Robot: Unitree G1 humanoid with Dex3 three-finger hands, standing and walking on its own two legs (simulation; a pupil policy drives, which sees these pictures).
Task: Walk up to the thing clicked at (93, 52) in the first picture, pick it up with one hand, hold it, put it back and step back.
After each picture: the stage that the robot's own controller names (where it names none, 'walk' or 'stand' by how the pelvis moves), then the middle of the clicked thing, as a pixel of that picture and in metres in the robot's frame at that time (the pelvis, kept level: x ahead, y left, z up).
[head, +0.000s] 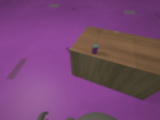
stand; (94, 49) +0.82 -0.06 -0.12
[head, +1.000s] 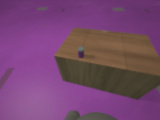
walk; (81, 52) +0.71 +0.13 -0.09
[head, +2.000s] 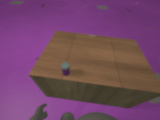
stand; (65, 69) +0.45 +0.20 -0.08
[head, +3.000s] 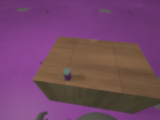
stand; (67, 74) +0.43 +0.19 -0.12
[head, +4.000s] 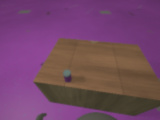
stand; (67, 76) +0.42 +0.19 -0.12
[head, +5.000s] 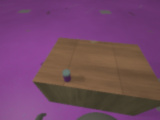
stand; (66, 76) +0.42 +0.20 -0.12
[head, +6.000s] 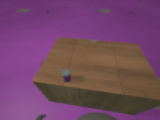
stand; (66, 75) +0.42 +0.20 -0.12
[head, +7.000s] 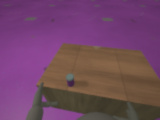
rise first; (70, 80) +0.41 +0.18 -0.11
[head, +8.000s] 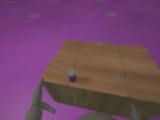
go down; (72, 76) +0.43 +0.17 -0.11
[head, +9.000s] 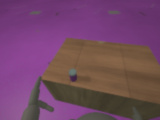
go down; (73, 75) +0.43 +0.17 -0.11
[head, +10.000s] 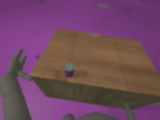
go down; (69, 70) +0.43 +0.14 -0.07
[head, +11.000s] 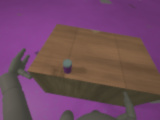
close in; (67, 66) +0.45 +0.15 -0.06
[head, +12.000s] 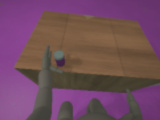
close; (59, 59) +0.47 +0.17 -0.01
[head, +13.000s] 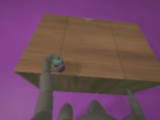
lift; (58, 64) +0.43 +0.17 -0.01
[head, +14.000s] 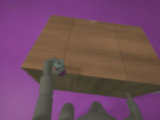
lift; (59, 68) +0.40 +0.18 -0.01
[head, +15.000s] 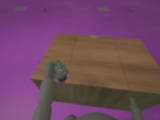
lift; (61, 72) +0.34 +0.18 +0.08
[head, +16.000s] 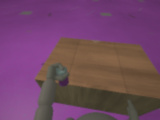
hold; (62, 76) +0.31 +0.18 +0.07
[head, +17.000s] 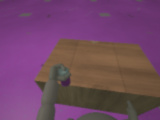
hold; (64, 76) +0.32 +0.16 +0.06
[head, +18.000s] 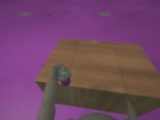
crouch; (64, 76) +0.32 +0.16 +0.05
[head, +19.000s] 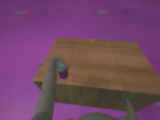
crouch; (62, 69) +0.38 +0.18 +0.05
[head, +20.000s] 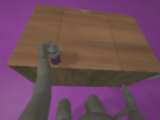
lower; (54, 55) +0.48 +0.17 +0.01
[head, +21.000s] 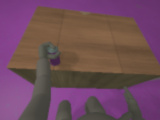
lower; (54, 55) +0.48 +0.18 +0.01
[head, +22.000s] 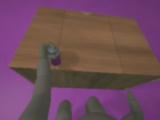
lower; (54, 56) +0.47 +0.18 +0.01
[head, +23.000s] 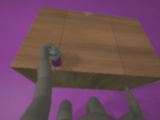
lower; (55, 57) +0.46 +0.18 +0.01
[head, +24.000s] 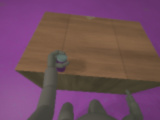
open; (61, 63) +0.43 +0.16 -0.01
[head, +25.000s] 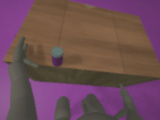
sink last; (57, 57) +0.44 +0.16 +0.01
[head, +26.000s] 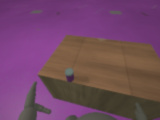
sink last; (69, 75) +0.40 +0.18 -0.06
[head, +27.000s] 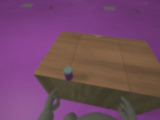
stand; (68, 73) +0.40 +0.17 -0.05
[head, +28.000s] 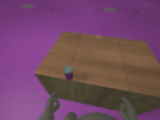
stand; (68, 73) +0.41 +0.17 -0.05
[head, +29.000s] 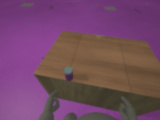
stand; (68, 73) +0.40 +0.17 -0.05
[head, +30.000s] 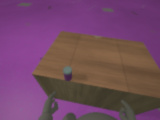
stand; (67, 73) +0.40 +0.16 -0.05
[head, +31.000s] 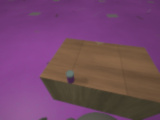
stand; (70, 77) +0.42 +0.17 -0.11
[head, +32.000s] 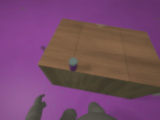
walk; (73, 64) +0.46 +0.12 -0.09
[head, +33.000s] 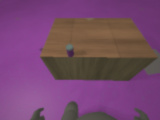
walk; (70, 50) +0.62 +0.20 -0.08
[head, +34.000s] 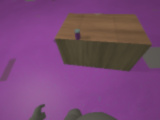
walk; (77, 34) +0.94 +0.19 -0.09
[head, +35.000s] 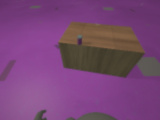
stand; (79, 40) +1.00 +0.15 -0.11
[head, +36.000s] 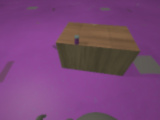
stand; (76, 40) +1.01 +0.18 -0.12
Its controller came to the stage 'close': yes
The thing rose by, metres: 0.18
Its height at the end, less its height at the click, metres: +0.00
